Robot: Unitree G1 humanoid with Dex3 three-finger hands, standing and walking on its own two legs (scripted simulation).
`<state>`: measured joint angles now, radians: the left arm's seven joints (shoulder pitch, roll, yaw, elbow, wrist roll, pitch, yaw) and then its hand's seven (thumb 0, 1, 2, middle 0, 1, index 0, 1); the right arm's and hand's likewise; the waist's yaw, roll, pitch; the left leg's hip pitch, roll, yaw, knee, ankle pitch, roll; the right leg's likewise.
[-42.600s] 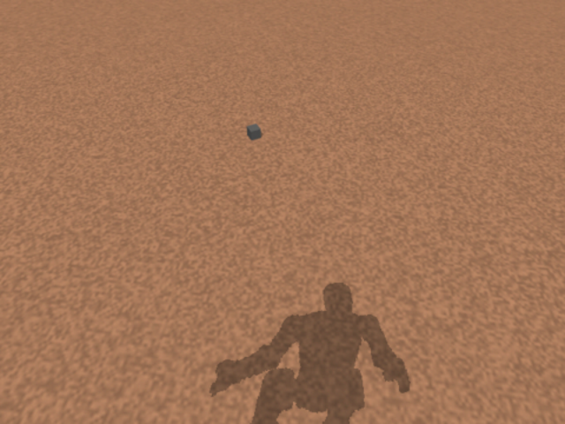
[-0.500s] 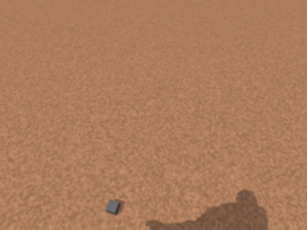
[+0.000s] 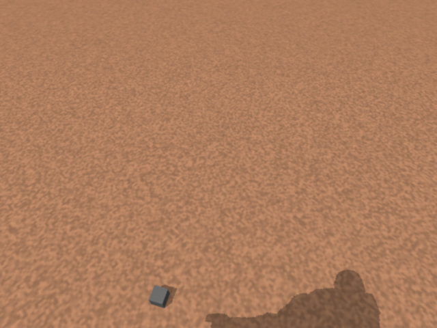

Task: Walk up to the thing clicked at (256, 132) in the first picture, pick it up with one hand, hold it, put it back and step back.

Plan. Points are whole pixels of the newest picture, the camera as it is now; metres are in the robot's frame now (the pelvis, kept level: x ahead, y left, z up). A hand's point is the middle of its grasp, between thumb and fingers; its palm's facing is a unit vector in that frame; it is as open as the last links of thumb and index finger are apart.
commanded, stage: stand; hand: left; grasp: from above
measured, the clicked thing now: (159, 296) +0.40 +0.25 -0.75
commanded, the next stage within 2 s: step back in 0.30 s
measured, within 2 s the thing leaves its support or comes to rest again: neither
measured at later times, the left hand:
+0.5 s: hand out of the picture +0.07 +0.28 -0.16, palm faces -0.03 -0.92 -0.38, open 7.4 cm
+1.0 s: hand out of the picture +0.01 +0.32 -0.18, palm faces -0.13 -0.91 -0.40, open 7.4 cm
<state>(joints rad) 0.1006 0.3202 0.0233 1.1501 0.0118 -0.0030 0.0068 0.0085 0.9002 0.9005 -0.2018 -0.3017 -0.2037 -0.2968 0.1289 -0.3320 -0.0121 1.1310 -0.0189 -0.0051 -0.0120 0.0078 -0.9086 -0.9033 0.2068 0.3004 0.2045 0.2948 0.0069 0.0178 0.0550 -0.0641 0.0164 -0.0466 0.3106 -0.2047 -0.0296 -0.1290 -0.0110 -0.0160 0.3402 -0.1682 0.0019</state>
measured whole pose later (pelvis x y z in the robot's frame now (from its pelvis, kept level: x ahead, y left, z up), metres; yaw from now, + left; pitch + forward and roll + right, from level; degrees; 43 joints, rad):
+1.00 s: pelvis -0.12 +0.06 -0.03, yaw -6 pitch -2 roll +0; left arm 0.11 0.38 0.07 0.88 0.02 0.06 0.01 0.01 0.90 0.90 -0.20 -0.30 -0.20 -0.30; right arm 0.12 -0.35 -0.04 0.86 -0.02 0.03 -0.02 0.01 -0.90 -0.90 0.21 0.30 0.21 0.30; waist -0.01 -0.01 0.22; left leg -0.33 -0.02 0.07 0.65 -0.29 0.05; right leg -0.27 0.04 0.08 0.72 -0.44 0.00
